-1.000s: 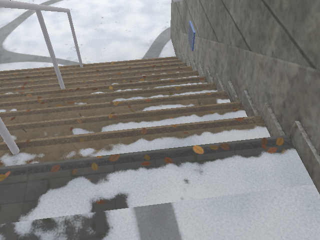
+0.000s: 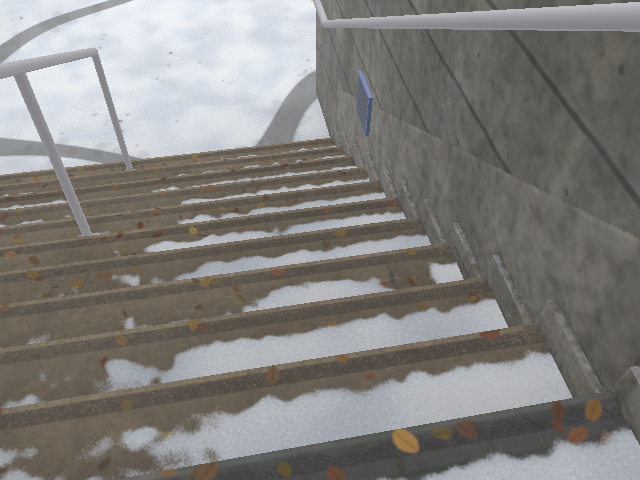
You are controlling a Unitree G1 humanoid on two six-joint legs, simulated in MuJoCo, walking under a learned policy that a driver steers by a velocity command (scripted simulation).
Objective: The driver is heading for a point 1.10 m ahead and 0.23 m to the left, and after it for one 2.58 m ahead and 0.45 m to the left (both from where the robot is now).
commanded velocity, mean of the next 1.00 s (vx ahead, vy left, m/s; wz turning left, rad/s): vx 0.50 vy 0.00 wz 0.02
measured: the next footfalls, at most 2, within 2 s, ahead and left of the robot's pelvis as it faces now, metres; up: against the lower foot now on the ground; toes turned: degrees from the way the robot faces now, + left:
right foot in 0.22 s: +0.30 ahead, -0.10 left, +0.00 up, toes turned -4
left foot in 0.74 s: +0.48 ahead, +0.05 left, +0.00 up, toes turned +4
